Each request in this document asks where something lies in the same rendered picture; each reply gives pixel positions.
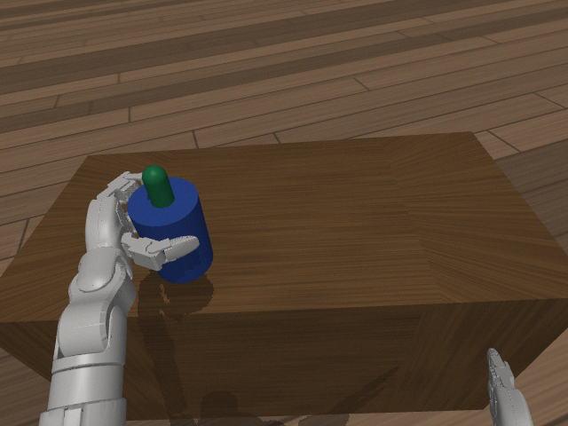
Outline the right robot hand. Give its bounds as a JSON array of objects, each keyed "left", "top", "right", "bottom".
[{"left": 487, "top": 348, "right": 533, "bottom": 426}]

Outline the bottle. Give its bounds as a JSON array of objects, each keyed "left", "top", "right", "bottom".
[{"left": 127, "top": 165, "right": 213, "bottom": 283}]

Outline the left robot hand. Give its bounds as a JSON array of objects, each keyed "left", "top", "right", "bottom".
[{"left": 85, "top": 171, "right": 200, "bottom": 271}]

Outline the left robot arm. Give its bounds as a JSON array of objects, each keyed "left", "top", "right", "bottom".
[{"left": 39, "top": 247, "right": 137, "bottom": 426}]

